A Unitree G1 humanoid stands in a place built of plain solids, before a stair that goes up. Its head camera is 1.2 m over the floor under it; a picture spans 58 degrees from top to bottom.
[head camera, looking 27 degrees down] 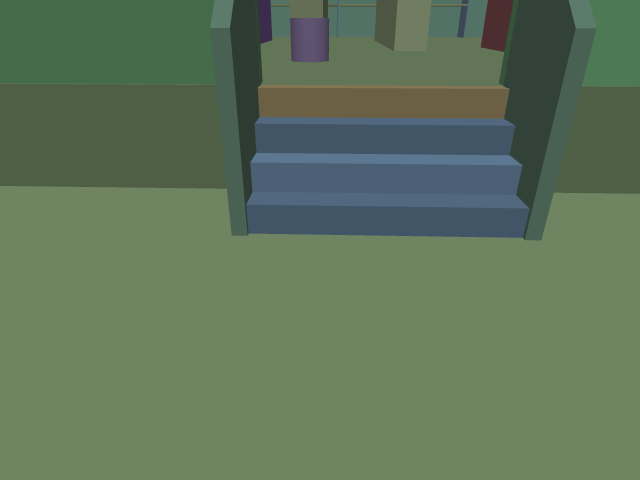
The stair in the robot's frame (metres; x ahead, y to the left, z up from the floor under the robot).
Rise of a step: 0.20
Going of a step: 0.22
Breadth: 1.70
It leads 2 degrees to the right of straight ahead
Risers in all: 4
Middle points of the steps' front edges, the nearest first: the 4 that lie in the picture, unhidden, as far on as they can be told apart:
2.41 -0.40 0.20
2.63 -0.41 0.39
2.86 -0.42 0.59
3.08 -0.42 0.79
